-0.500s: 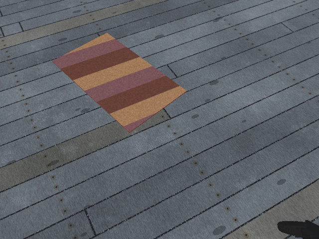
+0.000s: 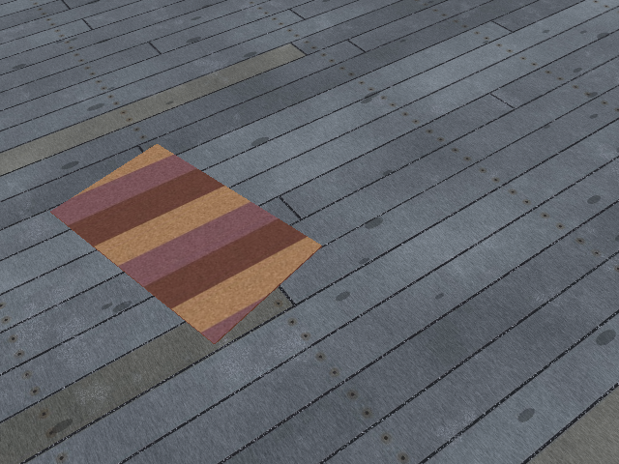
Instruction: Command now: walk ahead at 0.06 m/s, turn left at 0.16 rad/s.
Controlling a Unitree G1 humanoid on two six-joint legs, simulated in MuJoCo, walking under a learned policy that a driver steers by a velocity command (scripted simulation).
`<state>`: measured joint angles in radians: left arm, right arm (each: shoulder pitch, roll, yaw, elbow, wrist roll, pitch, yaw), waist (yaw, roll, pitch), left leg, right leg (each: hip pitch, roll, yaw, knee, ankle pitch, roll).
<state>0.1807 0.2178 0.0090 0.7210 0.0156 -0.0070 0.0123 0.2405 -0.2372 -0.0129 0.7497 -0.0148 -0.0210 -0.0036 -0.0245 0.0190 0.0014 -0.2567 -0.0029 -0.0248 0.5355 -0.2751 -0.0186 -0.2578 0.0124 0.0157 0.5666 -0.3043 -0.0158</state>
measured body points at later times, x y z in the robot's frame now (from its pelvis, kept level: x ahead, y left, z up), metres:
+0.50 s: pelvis +0.10 +0.07 +0.01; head +0.11 +0.10 +0.46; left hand +0.19 +0.38 -0.09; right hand +0.23 -0.17 -0.09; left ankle +0.04 +0.14 -0.73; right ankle +0.15 -0.08 -0.66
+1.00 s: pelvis +0.25 +0.09 +0.00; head +0.29 +0.12 +0.45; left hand +0.26 +0.41 -0.09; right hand +0.53 -0.08 -0.09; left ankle +0.18 +0.20 -0.66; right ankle +0.38 +0.05 -0.73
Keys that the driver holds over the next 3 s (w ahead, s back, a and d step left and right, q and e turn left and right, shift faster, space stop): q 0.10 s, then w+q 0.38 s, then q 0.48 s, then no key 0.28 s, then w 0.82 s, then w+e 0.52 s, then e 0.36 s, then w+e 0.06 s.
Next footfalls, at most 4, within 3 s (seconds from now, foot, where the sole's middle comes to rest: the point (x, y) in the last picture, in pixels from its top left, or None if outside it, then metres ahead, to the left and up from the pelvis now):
0.32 left None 0.08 0.15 -0.77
0.76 right None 0.41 0.07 -0.77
1.18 left None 0.24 0.25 -0.77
1.60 right None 0.45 0.11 -0.77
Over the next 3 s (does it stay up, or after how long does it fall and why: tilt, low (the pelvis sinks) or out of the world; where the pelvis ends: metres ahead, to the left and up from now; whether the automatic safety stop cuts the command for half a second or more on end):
stays up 0.90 0.49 0.01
